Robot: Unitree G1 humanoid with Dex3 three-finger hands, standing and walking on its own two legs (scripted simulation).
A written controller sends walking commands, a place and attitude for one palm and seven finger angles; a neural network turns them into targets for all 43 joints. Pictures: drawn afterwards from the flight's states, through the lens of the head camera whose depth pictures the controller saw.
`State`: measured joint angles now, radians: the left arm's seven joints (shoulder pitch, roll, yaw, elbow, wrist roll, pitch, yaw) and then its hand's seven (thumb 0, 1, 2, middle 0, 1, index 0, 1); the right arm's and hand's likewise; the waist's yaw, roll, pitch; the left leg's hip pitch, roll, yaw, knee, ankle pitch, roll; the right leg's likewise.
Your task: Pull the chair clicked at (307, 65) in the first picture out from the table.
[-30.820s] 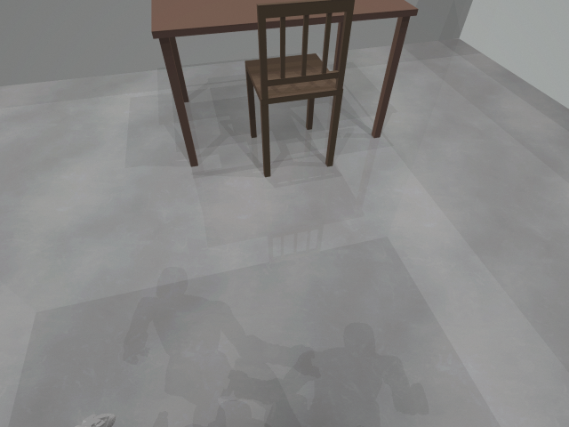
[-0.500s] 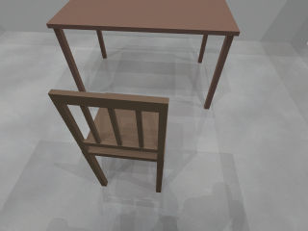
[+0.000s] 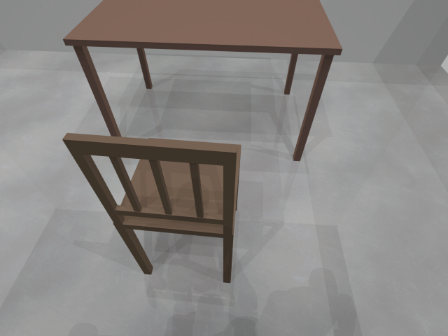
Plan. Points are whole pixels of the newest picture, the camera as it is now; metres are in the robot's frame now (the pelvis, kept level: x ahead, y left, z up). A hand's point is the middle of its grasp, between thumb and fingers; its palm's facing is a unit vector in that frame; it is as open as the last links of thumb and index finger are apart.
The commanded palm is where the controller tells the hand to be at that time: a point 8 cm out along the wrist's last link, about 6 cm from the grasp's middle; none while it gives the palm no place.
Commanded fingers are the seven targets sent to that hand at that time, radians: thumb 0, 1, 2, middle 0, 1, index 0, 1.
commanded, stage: look to check the result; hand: left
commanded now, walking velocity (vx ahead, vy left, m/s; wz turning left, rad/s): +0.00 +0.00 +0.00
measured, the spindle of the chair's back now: (162, 188) +0.48 +0.20 -0.10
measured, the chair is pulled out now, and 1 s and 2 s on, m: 0.57 0.57 0.57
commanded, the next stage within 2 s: stand and wait in 0.76 s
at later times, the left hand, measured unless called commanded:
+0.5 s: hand out of the picture +0.00 +0.16 -0.17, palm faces +0.04 -0.98 -0.19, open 7.4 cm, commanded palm none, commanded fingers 0.00 0.90 0.90 -0.20 -0.30 -0.20 -0.30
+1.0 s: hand out of the picture +0.00 +0.16 -0.17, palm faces +0.04 -0.98 -0.18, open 7.4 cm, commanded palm none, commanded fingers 0.00 0.90 0.90 -0.20 -0.30 -0.20 -0.30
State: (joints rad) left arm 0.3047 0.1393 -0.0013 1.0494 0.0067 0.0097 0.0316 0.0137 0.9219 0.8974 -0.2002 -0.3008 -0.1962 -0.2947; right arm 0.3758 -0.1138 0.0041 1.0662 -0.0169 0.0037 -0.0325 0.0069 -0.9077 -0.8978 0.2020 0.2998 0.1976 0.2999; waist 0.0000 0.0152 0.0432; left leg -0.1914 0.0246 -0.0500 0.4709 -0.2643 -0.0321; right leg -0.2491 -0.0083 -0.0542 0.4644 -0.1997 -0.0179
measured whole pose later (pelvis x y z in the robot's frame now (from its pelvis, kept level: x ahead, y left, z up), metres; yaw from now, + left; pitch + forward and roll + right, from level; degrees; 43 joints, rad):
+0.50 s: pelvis +0.00 +0.00 +0.00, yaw +0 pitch -1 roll +0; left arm 0.31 0.13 0.00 1.05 0.01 0.01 0.03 0.01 0.92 0.90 -0.20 -0.30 -0.20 -0.29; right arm 0.36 -0.10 0.01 1.06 -0.02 0.00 -0.04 0.01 -0.91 -0.90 0.20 0.30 0.20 0.30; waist 0.00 0.02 0.05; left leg -0.19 0.03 -0.05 0.47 -0.26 -0.03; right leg -0.25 0.00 -0.05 0.46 -0.20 -0.02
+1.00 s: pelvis +0.00 +0.00 +0.00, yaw +0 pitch -1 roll +0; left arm 0.30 0.13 0.00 1.06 0.01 0.01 0.03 0.01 0.92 0.90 -0.20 -0.30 -0.20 -0.29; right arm 0.36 -0.10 0.01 1.07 -0.02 0.00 -0.04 0.01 -0.91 -0.90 0.20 0.30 0.20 0.30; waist 0.00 0.01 0.06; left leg -0.18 0.03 -0.05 0.46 -0.26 -0.04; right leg -0.24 0.00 -0.05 0.46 -0.20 -0.02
